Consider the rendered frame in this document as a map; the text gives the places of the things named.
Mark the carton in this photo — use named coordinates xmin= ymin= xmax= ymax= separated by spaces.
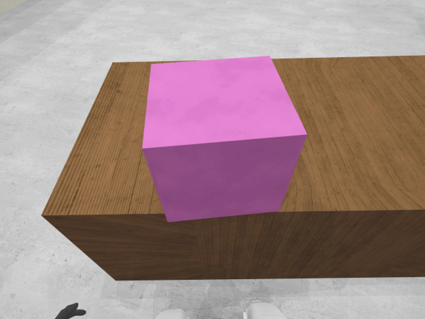
xmin=142 ymin=56 xmax=307 ymax=222

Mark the robot left hand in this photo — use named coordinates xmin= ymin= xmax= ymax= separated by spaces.
xmin=55 ymin=303 xmax=86 ymax=319

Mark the robot right thigh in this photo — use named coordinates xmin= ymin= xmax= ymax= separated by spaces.
xmin=242 ymin=302 xmax=287 ymax=319

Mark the pedestal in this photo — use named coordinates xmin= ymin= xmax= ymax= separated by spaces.
xmin=41 ymin=55 xmax=425 ymax=280

